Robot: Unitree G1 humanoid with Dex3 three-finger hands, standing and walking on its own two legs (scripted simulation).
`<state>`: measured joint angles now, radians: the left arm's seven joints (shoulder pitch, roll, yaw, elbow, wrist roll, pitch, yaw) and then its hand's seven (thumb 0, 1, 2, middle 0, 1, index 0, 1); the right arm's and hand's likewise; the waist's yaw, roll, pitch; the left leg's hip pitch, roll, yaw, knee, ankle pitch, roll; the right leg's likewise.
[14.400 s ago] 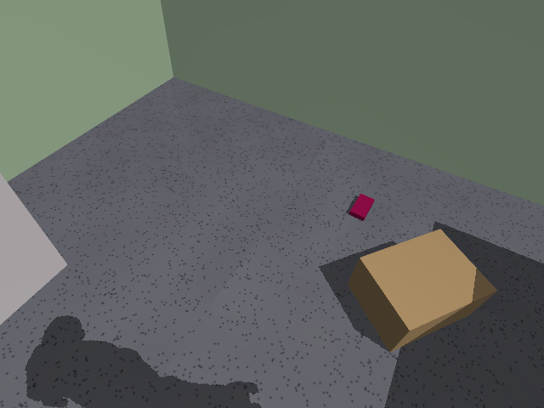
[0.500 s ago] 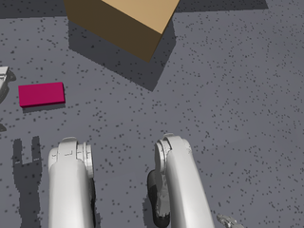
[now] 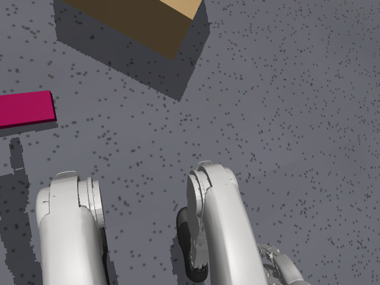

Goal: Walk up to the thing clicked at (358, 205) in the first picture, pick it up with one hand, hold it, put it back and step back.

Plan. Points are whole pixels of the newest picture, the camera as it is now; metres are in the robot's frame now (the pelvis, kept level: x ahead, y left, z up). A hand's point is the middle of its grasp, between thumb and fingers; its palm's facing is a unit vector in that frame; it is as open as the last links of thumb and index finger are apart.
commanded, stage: rise first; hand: left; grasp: from above
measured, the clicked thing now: (21, 109) +0.49 +0.34 -0.32
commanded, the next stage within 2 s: none
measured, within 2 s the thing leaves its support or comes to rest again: neither
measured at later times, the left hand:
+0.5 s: hand out of the picture +0.43 +0.36 -0.20, palm faces -0.43 -0.14 -0.89, open 14.3 cm
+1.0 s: hand out of the picture +0.44 +0.36 -0.21, palm faces -0.43 -0.15 -0.89, open 14.3 cm
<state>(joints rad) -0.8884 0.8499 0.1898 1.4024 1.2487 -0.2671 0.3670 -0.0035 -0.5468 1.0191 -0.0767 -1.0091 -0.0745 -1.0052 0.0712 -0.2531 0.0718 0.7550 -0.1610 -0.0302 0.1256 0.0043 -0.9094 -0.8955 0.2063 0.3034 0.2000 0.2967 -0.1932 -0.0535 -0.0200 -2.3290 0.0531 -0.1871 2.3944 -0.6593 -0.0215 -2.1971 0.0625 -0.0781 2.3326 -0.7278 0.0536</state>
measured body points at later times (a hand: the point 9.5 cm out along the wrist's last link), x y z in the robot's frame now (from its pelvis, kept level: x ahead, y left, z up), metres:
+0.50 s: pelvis +0.00 +0.00 -0.01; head +0.25 +0.10 +0.35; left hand +0.45 +0.37 -0.15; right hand +0.07 -0.27 -0.11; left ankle +0.08 +0.14 -0.30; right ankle +0.09 -0.13 -0.30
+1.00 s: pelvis +0.00 +0.00 -0.02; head +0.25 +0.11 +0.33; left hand +0.45 +0.37 -0.16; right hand +0.07 -0.27 -0.11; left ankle +0.08 +0.14 -0.30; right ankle +0.09 -0.13 -0.30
